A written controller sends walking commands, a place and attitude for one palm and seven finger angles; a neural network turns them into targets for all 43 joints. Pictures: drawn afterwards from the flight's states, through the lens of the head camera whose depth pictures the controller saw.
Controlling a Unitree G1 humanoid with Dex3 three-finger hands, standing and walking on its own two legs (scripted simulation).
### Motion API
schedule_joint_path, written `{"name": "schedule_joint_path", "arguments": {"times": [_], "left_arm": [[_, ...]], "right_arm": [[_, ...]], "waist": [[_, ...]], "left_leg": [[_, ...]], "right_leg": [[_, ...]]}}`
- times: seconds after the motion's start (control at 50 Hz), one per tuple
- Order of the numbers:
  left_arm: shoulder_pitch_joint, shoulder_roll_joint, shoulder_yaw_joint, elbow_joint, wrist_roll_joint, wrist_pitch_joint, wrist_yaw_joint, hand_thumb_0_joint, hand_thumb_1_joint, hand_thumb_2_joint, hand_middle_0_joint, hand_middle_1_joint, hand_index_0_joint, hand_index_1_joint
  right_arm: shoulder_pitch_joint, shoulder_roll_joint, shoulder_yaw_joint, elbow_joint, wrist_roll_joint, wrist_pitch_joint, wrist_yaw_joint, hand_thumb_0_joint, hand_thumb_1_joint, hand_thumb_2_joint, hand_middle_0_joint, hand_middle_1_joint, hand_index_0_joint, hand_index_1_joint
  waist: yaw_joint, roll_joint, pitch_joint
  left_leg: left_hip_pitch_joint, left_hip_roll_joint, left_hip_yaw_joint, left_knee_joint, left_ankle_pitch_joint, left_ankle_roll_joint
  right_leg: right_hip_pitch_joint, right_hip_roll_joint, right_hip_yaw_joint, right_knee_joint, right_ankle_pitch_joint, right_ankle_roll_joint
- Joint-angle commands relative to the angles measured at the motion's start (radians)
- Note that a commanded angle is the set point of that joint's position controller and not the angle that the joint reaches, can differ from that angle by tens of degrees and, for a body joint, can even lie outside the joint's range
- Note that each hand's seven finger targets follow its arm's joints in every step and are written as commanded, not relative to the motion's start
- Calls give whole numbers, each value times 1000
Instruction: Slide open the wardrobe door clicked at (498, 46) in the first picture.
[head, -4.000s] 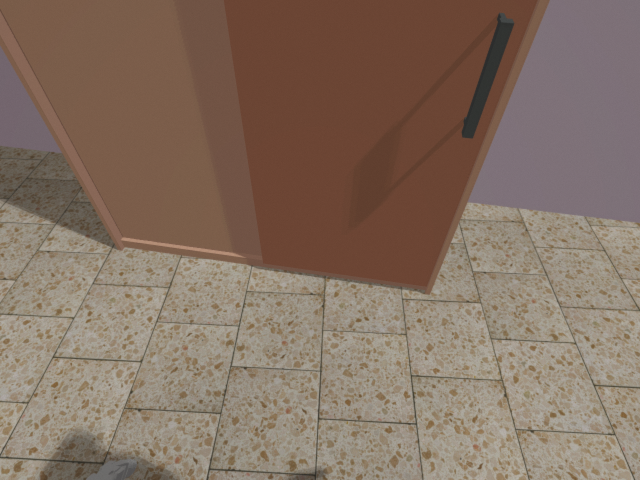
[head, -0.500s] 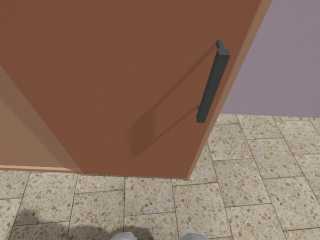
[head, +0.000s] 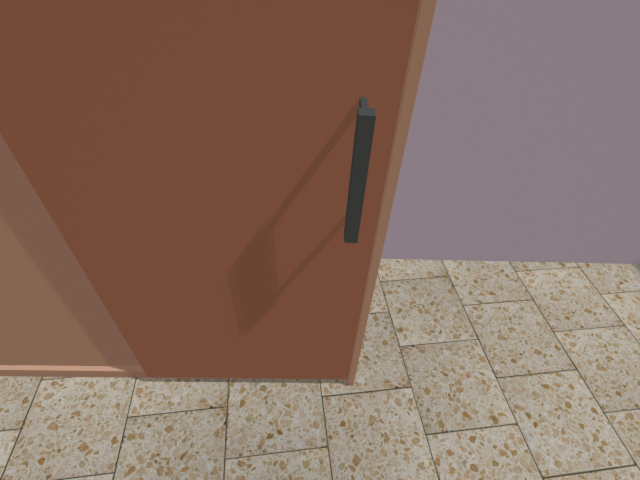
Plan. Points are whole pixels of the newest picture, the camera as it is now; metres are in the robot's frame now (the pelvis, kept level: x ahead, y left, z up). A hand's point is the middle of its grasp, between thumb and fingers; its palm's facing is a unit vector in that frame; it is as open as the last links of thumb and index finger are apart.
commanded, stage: come to a stop and stand still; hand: right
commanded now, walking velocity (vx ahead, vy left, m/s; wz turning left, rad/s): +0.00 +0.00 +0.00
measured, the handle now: (356, 175) +0.56 -0.02 +0.10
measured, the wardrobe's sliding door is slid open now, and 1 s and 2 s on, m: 0.00 0.00 0.00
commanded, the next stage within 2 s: none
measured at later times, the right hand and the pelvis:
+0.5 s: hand out of the picture -0.05 -0.18 -0.16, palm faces +0.03 +0.99 -0.16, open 7.4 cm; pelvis -0.04 -0.02 +0.01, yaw -1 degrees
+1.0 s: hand out of the picture -0.07 -0.20 -0.19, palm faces +0.08 +0.99 -0.13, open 7.4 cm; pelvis -0.10 -0.04 +0.00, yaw -2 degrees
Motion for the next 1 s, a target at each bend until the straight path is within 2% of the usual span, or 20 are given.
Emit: {"name": "schedule_joint_path", "arguments": {"times": [0.0,0.02,0.04,0.08,0.14,0.18,0.24,0.32,0.46,0.64,0.74,0.8,0.84,0.86,0.88,0.9,0.92,0.94,0.96,0.98], "left_arm": [[90,134,32,-28,9,-31,12,0,900,900,-200,-300,-200,-300],[42,157,38,-35,8,-33,16,0,900,900,-200,-300,-200,-300],[-7,170,41,-39,4,-31,18,0,900,900,-200,-300,-200,-300],[-35,161,35,-31,3,-30,20,0,900,900,-200,-300,-200,-300],[15,139,25,14,2,-33,23,0,900,900,-200,-300,-200,-300],[51,113,16,41,-4,-37,21,0,900,900,-200,-300,-200,-300],[80,116,17,69,-3,-34,19,0,900,900,-200,-300,-200,-300],[100,99,11,98,-2,-38,21,0,900,900,-200,-300,-200,-300],[79,99,10,120,-2,-39,23,0,900,900,-200,-300,-200,-300],[62,99,14,128,-3,-31,22,0,900,900,-200,-300,-200,-300],[94,75,16,139,-1,-21,23,0,900,900,-200,-300,-200,-300],[192,50,28,164,0,-1,27,0,900,900,-200,-300,-200,-300],[276,40,30,186,-4,-8,25,0,900,900,-200,-300,-200,-300],[284,35,27,184,-4,-17,23,0,900,900,-200,-300,-200,-300],[263,53,24,168,3,-25,25,0,900,900,-200,-300,-200,-300],[220,89,29,148,14,-36,30,0,900,900,-200,-300,-200,-300],[120,132,33,118,10,-33,39,0,900,900,-200,-300,-200,-300],[17,139,35,89,8,-23,38,0,900,900,-200,-300,-200,-300],[-46,136,32,64,7,-24,35,0,900,900,-200,-300,-200,-300],[-65,130,28,56,8,-33,35,0,900,900,-200,-300,-200,-300]], "right_arm": [[-58,-98,-26,-100,8,-27,-10,0,-900,-900,200,300,200,300],[-11,-79,-28,-81,6,-23,-10,0,-900,-900,200,300,200,300],[41,-61,-29,-55,2,-17,-8,0,-900,-900,200,300,200,300],[86,-39,-26,-29,1,-16,-5,0,-900,-900,200,300,200,300],[80,-24,-15,-6,4,-34,-5,0,-900,-900,200,300,200,300],[81,-44,-11,9,4,-47,-10,0,-900,-900,200,300,200,300],[53,-61,-8,20,5,-55,-9,0,-900,-900,200,300,200,300],[60,-48,-5,41,7,-57,-9,0,-900,-900,200,300,200,300],[91,-27,0,69,3,-55,-8,0,-900,-900,200,300,200,300],[128,-21,-2,89,-1,-51,-5,0,-900,-900,200,300,200,300],[101,-38,-12,84,2,-47,-3,0,-900,-900,200,300,200,300],[-30,-70,-32,48,4,-36,-12,0,-900,-900,200,300,200,300],[-138,-89,-46,12,3,-33,-20,0,-900,-900,200,300,200,300],[-141,-83,-43,8,4,-31,-19,0,-900,-900,200,300,200,300],[-98,-55,-37,15,6,-29,-15,0,-900,-900,200,300,200,300],[-23,-24,-35,32,16,-18,-12,0,-900,-900,200,300,200,300],[59,-15,-42,58,10,-7,-13,0,-900,-900,200,300,200,300],[143,-16,-48,84,2,7,-11,0,-900,-900,200,300,200,300],[201,-16,-53,105,-3,12,-9,0,-900,-900,200,300,200,300],[223,-13,-56,113,-6,10,-6,0,-900,-900,200,300,200,300]], "waist": [[36,-79,79],[7,-128,79],[-26,-123,67],[-47,-88,54],[-34,-24,83],[-17,-5,80],[8,52,59],[13,37,56],[-1,-7,82],[-10,28,92],[17,86,63],[81,191,43],[117,170,44],[109,103,85],[85,-48,124],[49,-275,134],[-13,-328,120],[-68,-243,100],[-99,-159,87],[-110,-89,74]], "left_leg": [[-122,-9,-63,-90,-235,31],[-13,-42,-13,25,-144,22],[60,-47,-5,121,-113,21],[84,-43,-14,175,-122,24],[113,-23,-26,-86,-88,39],[134,15,-98,-178,-68,65],[15,38,-142,-226,-239,73],[-2,32,-138,-226,-210,68],[29,14,-111,-195,-186,58],[21,15,-121,-211,-229,54],[-109,59,-178,-305,-356,71],[-318,137,-219,-413,-473,105],[-388,151,-192,-375,-432,99],[-393,121,-172,-291,-419,86],[-364,48,-135,-151,-380,64],[-220,-74,-23,104,-258,23],[-46,-96,-50,340,-183,23],[31,-98,-42,532,-169,30],[66,-104,-16,636,-153,30],[61,-96,-13,652,-127,29]], "right_leg": [[-24,-168,272,-331,-294,-14],[-139,-233,346,-419,-380,-36],[-212,-255,359,-444,-395,-58],[-222,-248,336,-434,-328,-82],[-146,-219,307,-388,-288,-56],[-118,-166,277,-373,-217,-16],[-29,-133,227,-334,-223,6],[0,-129,217,-329,-177,9],[-65,-145,239,-376,-252,8],[-81,-126,230,-364,-271,12],[31,-64,157,-198,-171,31],[192,-2,69,113,-47,53],[250,-38,98,117,-52,44],[222,-59,129,14,-100,39],[126,-114,241,-157,-238,23],[-69,-246,468,-451,-512,19],[-281,-316,580,-588,-646,4],[-387,-313,546,-623,-621,2],[-427,-279,470,-628,-532,15],[-400,-243,409,-612,-437,35]]}}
